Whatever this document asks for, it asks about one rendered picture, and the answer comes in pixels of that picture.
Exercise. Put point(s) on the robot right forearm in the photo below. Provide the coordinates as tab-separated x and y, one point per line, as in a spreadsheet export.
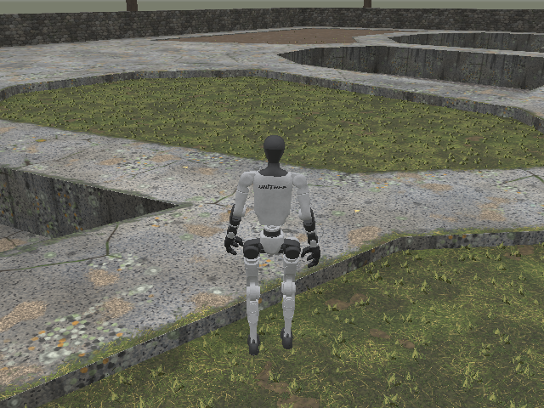
310	230

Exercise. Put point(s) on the robot thigh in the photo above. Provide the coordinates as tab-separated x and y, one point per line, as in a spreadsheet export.
291	251
251	254

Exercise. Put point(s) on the robot right hand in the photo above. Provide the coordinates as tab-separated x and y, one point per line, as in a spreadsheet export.
315	255

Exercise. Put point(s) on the robot left hand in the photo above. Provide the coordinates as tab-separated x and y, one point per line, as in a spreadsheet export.
233	242

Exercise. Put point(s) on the robot right upper arm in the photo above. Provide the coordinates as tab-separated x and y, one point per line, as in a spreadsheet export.
300	181

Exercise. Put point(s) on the right robot thigh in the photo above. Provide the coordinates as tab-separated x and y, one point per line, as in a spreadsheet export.
291	251

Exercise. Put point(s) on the left robot thigh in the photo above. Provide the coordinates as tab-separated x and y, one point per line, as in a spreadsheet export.
251	254

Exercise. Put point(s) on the robot left forearm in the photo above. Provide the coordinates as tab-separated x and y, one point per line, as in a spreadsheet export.
233	226

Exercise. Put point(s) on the robot left upper arm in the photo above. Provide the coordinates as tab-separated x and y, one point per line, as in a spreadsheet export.
246	180

